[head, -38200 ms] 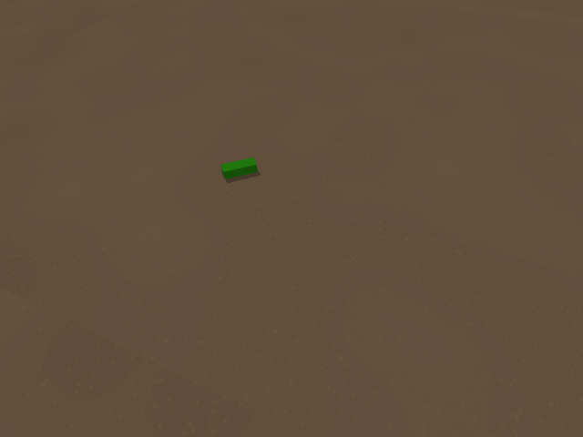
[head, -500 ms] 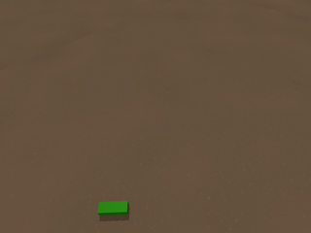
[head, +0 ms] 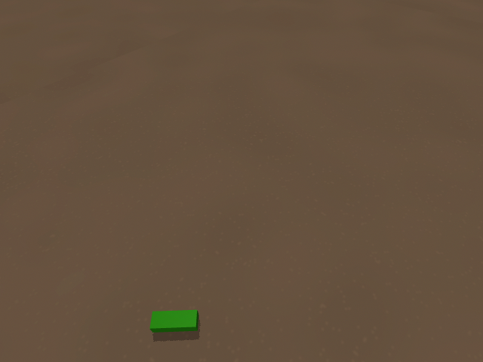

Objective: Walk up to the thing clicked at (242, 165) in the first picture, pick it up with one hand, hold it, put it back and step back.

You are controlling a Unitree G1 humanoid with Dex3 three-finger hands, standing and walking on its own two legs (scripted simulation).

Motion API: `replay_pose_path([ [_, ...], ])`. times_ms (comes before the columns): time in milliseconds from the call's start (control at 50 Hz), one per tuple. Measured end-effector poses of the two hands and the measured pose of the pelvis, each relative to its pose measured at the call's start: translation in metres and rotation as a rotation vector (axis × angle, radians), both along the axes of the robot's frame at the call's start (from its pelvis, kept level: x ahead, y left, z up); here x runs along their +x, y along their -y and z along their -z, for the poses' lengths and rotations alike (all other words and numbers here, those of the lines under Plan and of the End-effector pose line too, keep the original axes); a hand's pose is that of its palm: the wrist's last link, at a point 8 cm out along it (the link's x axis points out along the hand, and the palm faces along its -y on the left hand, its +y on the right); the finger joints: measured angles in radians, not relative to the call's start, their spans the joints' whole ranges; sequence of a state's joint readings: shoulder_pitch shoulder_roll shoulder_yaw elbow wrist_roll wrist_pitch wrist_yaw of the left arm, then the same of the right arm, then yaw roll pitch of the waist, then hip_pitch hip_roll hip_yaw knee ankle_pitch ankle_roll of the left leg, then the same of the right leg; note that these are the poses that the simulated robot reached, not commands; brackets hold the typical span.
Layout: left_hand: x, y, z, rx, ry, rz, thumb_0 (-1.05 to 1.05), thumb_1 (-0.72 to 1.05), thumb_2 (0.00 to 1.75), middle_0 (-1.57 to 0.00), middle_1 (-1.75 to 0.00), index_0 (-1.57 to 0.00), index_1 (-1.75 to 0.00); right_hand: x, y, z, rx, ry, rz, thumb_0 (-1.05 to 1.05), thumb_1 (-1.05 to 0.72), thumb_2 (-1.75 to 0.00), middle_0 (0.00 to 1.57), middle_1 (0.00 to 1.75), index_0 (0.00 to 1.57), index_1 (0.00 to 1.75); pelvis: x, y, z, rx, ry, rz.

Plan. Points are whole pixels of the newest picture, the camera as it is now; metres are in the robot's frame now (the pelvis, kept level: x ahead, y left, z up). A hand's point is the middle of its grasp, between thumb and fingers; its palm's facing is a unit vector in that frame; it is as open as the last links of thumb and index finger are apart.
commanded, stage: stand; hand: left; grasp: from above
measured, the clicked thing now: (175, 321) +0.42 +0.29 -0.76
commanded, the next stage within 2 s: step back in 0.42 s
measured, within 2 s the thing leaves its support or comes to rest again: neither
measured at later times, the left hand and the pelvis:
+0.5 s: hand out of the picture +0.08 +0.25 -0.16, palm faces +0.01 -0.94 -0.34, open 7.3 cm; pelvis -0.01 +0.00 +0.00, yaw +0 degrees
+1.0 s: hand out of the picture +0.04 +0.30 -0.18, palm faces -0.10 -0.93 -0.35, open 7.3 cm; pelvis -0.09 +0.05 -0.02, yaw -3 degrees
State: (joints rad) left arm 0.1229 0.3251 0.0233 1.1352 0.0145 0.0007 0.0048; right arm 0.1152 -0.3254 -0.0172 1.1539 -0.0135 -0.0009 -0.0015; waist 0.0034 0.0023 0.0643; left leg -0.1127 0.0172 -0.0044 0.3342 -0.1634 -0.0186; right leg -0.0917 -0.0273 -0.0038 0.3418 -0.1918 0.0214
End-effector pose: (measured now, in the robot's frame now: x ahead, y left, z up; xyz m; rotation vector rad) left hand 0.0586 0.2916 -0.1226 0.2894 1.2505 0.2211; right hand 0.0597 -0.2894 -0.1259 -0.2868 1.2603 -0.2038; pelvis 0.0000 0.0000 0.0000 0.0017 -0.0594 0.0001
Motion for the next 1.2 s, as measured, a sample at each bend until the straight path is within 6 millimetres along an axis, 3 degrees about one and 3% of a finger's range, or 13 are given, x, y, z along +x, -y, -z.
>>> replay_pose_path([
  [420,0.013,0.003,-0.002,0.000,0.029,0.018,0.00,0.91,0.90,-0.20,-0.30,-0.20,-0.30,0.008,0.005,-0.003,-0.004,0.019,-0.001,0.01,-0.90,-0.89,0.21,0.30,0.21,0.30,0.003,0.002,0.000,-0.001,-0.001,0.001],
  [560,0.010,-0.013,0.002,0.027,0.026,0.014,0.00,0.91,0.90,-0.21,-0.30,-0.20,-0.30,0.004,0.015,0.001,-0.024,0.022,0.014,0.01,-0.90,-0.89,0.21,0.30,0.21,0.30,-0.018,0.000,0.009,-0.013,-0.019,0.000],
  [680,0.013,-0.038,0.012,0.045,0.047,0.054,0.00,0.91,0.90,-0.21,-0.30,-0.20,-0.30,-0.017,0.015,0.000,-0.079,0.007,0.017,0.01,-0.90,-0.89,0.21,0.30,0.21,0.30,-0.037,-0.020,0.020,-0.010,-0.025,-0.001],
  [740,0.022,-0.053,0.022,0.043,0.084,0.065,0.00,0.91,0.90,-0.21,-0.30,-0.20,-0.30,-0.036,0.007,0.000,-0.110,-0.006,0.019,0.01,-0.90,-0.89,0.20,0.30,0.20,0.30,-0.046,-0.033,0.029,-0.017,-0.035,-0.004],
  [820,0.025,-0.057,0.024,0.038,0.112,0.076,0.00,0.91,0.90,-0.20,-0.30,-0.20,-0.30,-0.065,-0.008,-0.008,-0.119,-0.039,0.013,0.01,-0.90,-0.89,0.21,0.30,0.21,0.30,-0.061,-0.039,0.023,-0.024,-0.025,0.005],
  [900,0.012,-0.052,0.021,0.016,0.100,0.101,0.00,0.91,0.90,-0.20,-0.30,-0.20,-0.30,-0.083,-0.017,-0.013,-0.123,-0.038,0.024,0.01,-0.90,-0.89,0.21,0.30,0.21,0.30,-0.075,-0.044,0.017,-0.031,-0.036,0.022],
  [1040,-0.031,-0.049,0.023,0.023,0.046,0.141,0.00,0.91,0.90,-0.20,-0.30,-0.20,-0.30,-0.098,-0.022,-0.006,-0.103,0.066,0.041,0.01,-0.90,-0.89,0.21,0.30,0.21,0.30,-0.104,-0.044,0.022,-0.014,-0.027,0.075],
  [1200,-0.087,-0.034,0.015,0.062,0.055,0.151,0.00,0.91,0.90,-0.20,-0.30,-0.20,-0.30,-0.135,-0.003,0.018,-0.055,0.118,0.050,0.01,-0.90,-0.89,0.21,0.30,0.21,0.30,-0.152,-0.028,0.033,-0.027,0.009,0.104],
])
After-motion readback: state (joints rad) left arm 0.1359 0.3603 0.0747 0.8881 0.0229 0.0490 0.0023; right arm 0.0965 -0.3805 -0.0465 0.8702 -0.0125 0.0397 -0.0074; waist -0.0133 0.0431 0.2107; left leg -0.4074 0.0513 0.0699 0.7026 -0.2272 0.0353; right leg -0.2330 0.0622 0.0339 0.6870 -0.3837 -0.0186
